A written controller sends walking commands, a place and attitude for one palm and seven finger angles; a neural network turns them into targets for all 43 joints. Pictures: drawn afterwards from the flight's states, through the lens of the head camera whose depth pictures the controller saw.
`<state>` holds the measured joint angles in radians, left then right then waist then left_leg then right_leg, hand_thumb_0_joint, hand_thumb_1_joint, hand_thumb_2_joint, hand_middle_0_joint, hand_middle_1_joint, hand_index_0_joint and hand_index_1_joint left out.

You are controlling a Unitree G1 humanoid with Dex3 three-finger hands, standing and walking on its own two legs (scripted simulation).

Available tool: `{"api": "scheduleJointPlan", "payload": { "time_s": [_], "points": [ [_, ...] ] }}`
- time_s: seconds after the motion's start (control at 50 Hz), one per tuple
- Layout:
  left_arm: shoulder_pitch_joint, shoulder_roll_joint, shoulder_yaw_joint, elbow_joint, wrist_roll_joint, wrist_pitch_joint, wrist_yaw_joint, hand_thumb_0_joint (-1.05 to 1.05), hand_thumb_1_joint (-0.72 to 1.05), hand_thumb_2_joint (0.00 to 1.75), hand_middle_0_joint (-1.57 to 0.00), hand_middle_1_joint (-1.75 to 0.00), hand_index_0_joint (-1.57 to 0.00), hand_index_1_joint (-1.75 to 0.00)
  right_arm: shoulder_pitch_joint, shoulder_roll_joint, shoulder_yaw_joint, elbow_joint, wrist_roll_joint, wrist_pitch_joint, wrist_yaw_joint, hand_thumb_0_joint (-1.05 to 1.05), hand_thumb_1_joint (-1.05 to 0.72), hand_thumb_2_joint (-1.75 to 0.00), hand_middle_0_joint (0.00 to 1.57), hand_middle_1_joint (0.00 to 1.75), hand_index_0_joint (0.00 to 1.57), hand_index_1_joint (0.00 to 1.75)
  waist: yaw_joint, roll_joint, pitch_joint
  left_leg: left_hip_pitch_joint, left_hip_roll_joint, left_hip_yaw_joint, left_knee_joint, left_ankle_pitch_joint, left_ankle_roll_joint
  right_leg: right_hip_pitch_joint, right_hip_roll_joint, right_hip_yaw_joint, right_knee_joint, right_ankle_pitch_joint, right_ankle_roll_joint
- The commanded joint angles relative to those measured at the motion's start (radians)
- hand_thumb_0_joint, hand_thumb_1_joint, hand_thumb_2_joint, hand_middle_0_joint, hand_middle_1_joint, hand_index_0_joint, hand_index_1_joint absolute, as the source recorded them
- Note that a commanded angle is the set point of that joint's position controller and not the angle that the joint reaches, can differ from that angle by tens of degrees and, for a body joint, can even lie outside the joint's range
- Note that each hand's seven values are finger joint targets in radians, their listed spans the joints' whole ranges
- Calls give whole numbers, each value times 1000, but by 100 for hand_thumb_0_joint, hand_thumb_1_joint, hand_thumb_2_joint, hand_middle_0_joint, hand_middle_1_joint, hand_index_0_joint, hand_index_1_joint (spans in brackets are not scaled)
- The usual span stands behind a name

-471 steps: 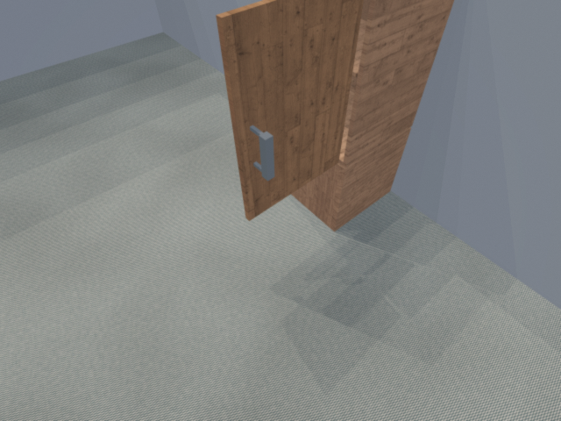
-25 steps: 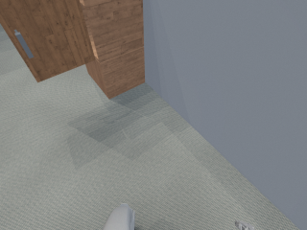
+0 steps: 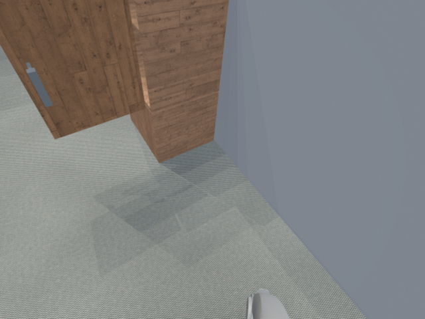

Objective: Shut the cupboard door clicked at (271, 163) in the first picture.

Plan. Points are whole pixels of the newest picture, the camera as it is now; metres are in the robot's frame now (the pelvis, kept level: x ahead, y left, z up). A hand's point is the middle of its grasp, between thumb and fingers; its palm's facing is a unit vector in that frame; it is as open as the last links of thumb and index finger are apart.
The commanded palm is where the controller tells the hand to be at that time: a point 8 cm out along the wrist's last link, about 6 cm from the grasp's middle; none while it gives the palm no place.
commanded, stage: walk to a spot facing it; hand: left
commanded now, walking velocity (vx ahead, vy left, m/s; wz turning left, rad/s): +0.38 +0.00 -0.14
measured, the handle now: (38, 84) +0.79 +0.64 -0.08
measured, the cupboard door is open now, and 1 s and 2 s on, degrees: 92 92 92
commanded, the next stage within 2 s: turn to face it in 0.44 s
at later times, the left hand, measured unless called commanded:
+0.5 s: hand (163, 254) +0.28 +0.13 -0.17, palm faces +0.04 -0.98 -0.21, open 7.0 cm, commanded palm none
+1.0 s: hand (142, 222) +0.37 +0.20 -0.18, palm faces +0.28 -0.94 -0.19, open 7.3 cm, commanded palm none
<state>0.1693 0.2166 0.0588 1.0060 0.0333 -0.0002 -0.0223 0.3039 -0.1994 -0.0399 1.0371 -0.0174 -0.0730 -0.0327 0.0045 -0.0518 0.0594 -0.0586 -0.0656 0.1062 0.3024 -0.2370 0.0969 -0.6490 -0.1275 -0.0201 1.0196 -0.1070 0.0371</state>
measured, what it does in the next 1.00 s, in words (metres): walks ahead: right foot, then left foot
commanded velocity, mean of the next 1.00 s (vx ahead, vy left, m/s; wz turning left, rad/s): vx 0.16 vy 0.00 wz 0.36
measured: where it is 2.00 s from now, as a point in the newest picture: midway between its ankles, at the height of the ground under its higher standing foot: (214, 276)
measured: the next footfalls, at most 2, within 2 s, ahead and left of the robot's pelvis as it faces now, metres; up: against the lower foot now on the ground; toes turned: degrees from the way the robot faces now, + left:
right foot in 0.26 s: +0.24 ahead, -0.14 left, +0.00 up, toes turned -6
left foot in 0.72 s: +0.43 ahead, +0.07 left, +0.00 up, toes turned +13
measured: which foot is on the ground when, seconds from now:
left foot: down 0.00-0.26, up 0.28-0.70, down 0.72-1.00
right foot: up 0.00-0.24, down 0.26-0.72, up 0.74-1.00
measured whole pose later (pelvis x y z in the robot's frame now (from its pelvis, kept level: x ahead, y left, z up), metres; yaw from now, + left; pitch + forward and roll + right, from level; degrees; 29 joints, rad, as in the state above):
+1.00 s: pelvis +0.34 -0.01 -0.01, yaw +15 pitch +1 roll -2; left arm 0.16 0.22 0.06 0.94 0.03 0.03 0.01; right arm 0.14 -0.19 -0.02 0.95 -0.03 0.01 -0.01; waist 0.02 -0.01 0.09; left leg -0.36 -0.06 -0.01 0.51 -0.16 0.09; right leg -0.53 -0.08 0.02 1.08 -0.38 0.08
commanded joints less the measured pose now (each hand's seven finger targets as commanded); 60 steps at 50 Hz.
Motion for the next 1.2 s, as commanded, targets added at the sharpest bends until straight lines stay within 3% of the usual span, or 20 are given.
{"api": "scheduleJointPlan", "payload": {
  "time_s": [0.0,0.12,0.16,0.2,0.22,0.24,0.26,0.32,0.38,0.6,0.66,0.68,0.7,0.72,0.76,0.84,0.94,1.02,1.08,1.18],
  "points": [
    [-82,17,-8,-87,-9,-13,-11,0,90,90,-20,-30,-20,-30,143,-88,-1,4,-4,-18,-1,0,-90,-90,20,30,20,30,-31,134,36,65,302,-148,-103,504,42,-58,14,-17,-111,40,-20],
    [-238,26,-24,-149,-14,-27,-17,0,90,90,-20,-30,-20,-30,247,-112,3,61,-19,-10,-3,0,-90,-90,20,30,20,30,-79,121,40,169,331,-126,-29,682,44,30,65,-60,-314,-65,-77],
    [-186,46,-22,-140,-14,-33,-12,0,90,90,-20,-30,-20,-30,250,-119,4,77,-18,-6,-3,0,-90,-90,20,30,20,30,-47,112,14,146,329,-111,61,858,36,182,112,-94,-386,-132,-101],
    [64,88,-2,-71,-12,-48,-4,0,90,90,-20,-30,-20,-30,202,-135,2,72,-3,-7,-2,0,-90,-90,20,30,20,30,74,82,-96,10,275,-75,337,885,-11,564,137,-87,-500,-30,-129],
    [231,159,21,-21,-4,-58,7,0,90,90,-20,-30,-20,-30,183,-112,0,56,13,-11,5,0,-90,-90,20,30,20,30,137,-8,-214,-247,197,-27,584,605,-48,898,-30,108,-489,115,-192],
    [347,233,41,9,-13,-57,14,0,90,90,-20,-30,-20,-30,212,-74,2,33,22,-16,3,0,-90,-90,20,30,20,30,139,-180,-326,-484,32,4,928,-307,-96,1076,-324,499,-577,341,-325],
    [302,227,38,-4,-29,-50,25,0,90,90,-20,-30,-20,-30,151,-109,-3,14,22,-9,5,0,-90,-90,20,30,20,30,126,-64,-270,-533,89,-113,1042,-333,-72,965,-347,483,-645,322,-351],
    [116,100,5,-40,-27,-61,35,0,90,90,-20,-30,-20,-30,49,-28,-5,3,1,24,19,0,-90,-90,20,30,20,30,17,-24,3,-517,181,-140,946,-152,-88,535,-218,215,-758,218,-243],
    [89,57,-1,-31,-21,-81,34,0,90,90,-20,-30,-20,-30,118,21,-4,29,-8,52,32,0,-90,-90,20,30,20,30,-40,-59,-13,-423,183,-98,784,-75,-110,428,-149,52,-808,182,-198],
    [192,95,1,51,-12,-83,37,0,90,90,-20,-30,-20,-30,-190,-5,-4,-76,-3,55,57,0,-90,-90,20,30,20,30,9,-88,24,-443,106,2,410,-20,-100,618,-177,-82,-679,597,-154],
    [168,136,9,40,-19,-67,37,0,90,90,-20,-30,-20,-30,-61,-69,-13,-54,-11,57,45,0,-90,-90,20,30,20,30,-70,-54,-67,-174,37,44,260,80,-69,569,-151,-155,-389,720,-94],
    [169,129,8,16,-25,-60,35,0,90,90,-20,-30,-20,-30,47,-135,-28,-39,-20,53,40,0,-90,-90,20,30,20,30,-119,55,-151,30,139,-82,223,322,-17,427,-98,-186,-163,478,-47],
    [178,73,-4,-24,-44,-56,28,0,90,90,-20,-30,-20,-30,129,-248,-50,-36,-24,45,32,0,-90,-90,20,30,20,30,-131,324,-244,211,450,-498,181,770,157,144,65,-174,181,-394,13],
    [113,100,-3,-56,-35,-46,39,0,90,90,-20,-30,-20,-30,131,-275,-49,-31,-2,54,20,0,-90,-90,20,30,20,30,-120,209,-284,173,506,-554,135,844,221,111,72,-20,295,-528,-2],
    [59,76,1,-89,-22,-25,45,0,90,90,-20,-30,-20,-30,-19,-228,-39,-93,-2,55,8,0,-90,-90,20,30,20,30,-62,109,-99,-83,455,-504,61,505,185,55,24,23,297,-439,17],
    [150,75,17,-52,-12,19,35,0,90,90,-20,-30,-20,-30,-143,-188,-23,-136,-2,55,5,0,-90,-90,20,30,20,30,14,186,-92,-239,300,-330,3,283,81,164,25,29,182,-277,30],
    [73,78,23,-107,-10,28,39,0,90,90,-20,-30,-20,-30,-115,-206,-42,-147,-4,70,14,0,-90,-90,20,30,20,30,-4,115,-128,-188,277,-404,-10,111,82,126,48,31,63,-252,44],
    [-13,86,22,-161,-12,28,43,0,90,90,-20,-30,-20,-30,-85,-204,-55,-143,-8,83,18,0,-90,-90,20,30,20,30,-28,165,-110,-156,271,-462,2,85,87,114,63,40,-45,-283,49],
    [-58,88,20,-192,-13,23,45,0,90,90,-20,-30,-20,-30,-61,-203,-63,-143,-11,90,18,0,-90,-90,20,30,20,30,-42,204,-114,-133,260,-501,32,164,85,150,90,39,-142,-321,42],
    [13,103,23,-193,-24,14,53,0,90,90,-20,-30,-20,-30,-95,-202,-75,-165,-5,101,18,0,-90,-90,20,30,20,30,-6,202,-160,-196,215,-534,117,315,53,395,143,33,-429,-256,17]
  ]
}}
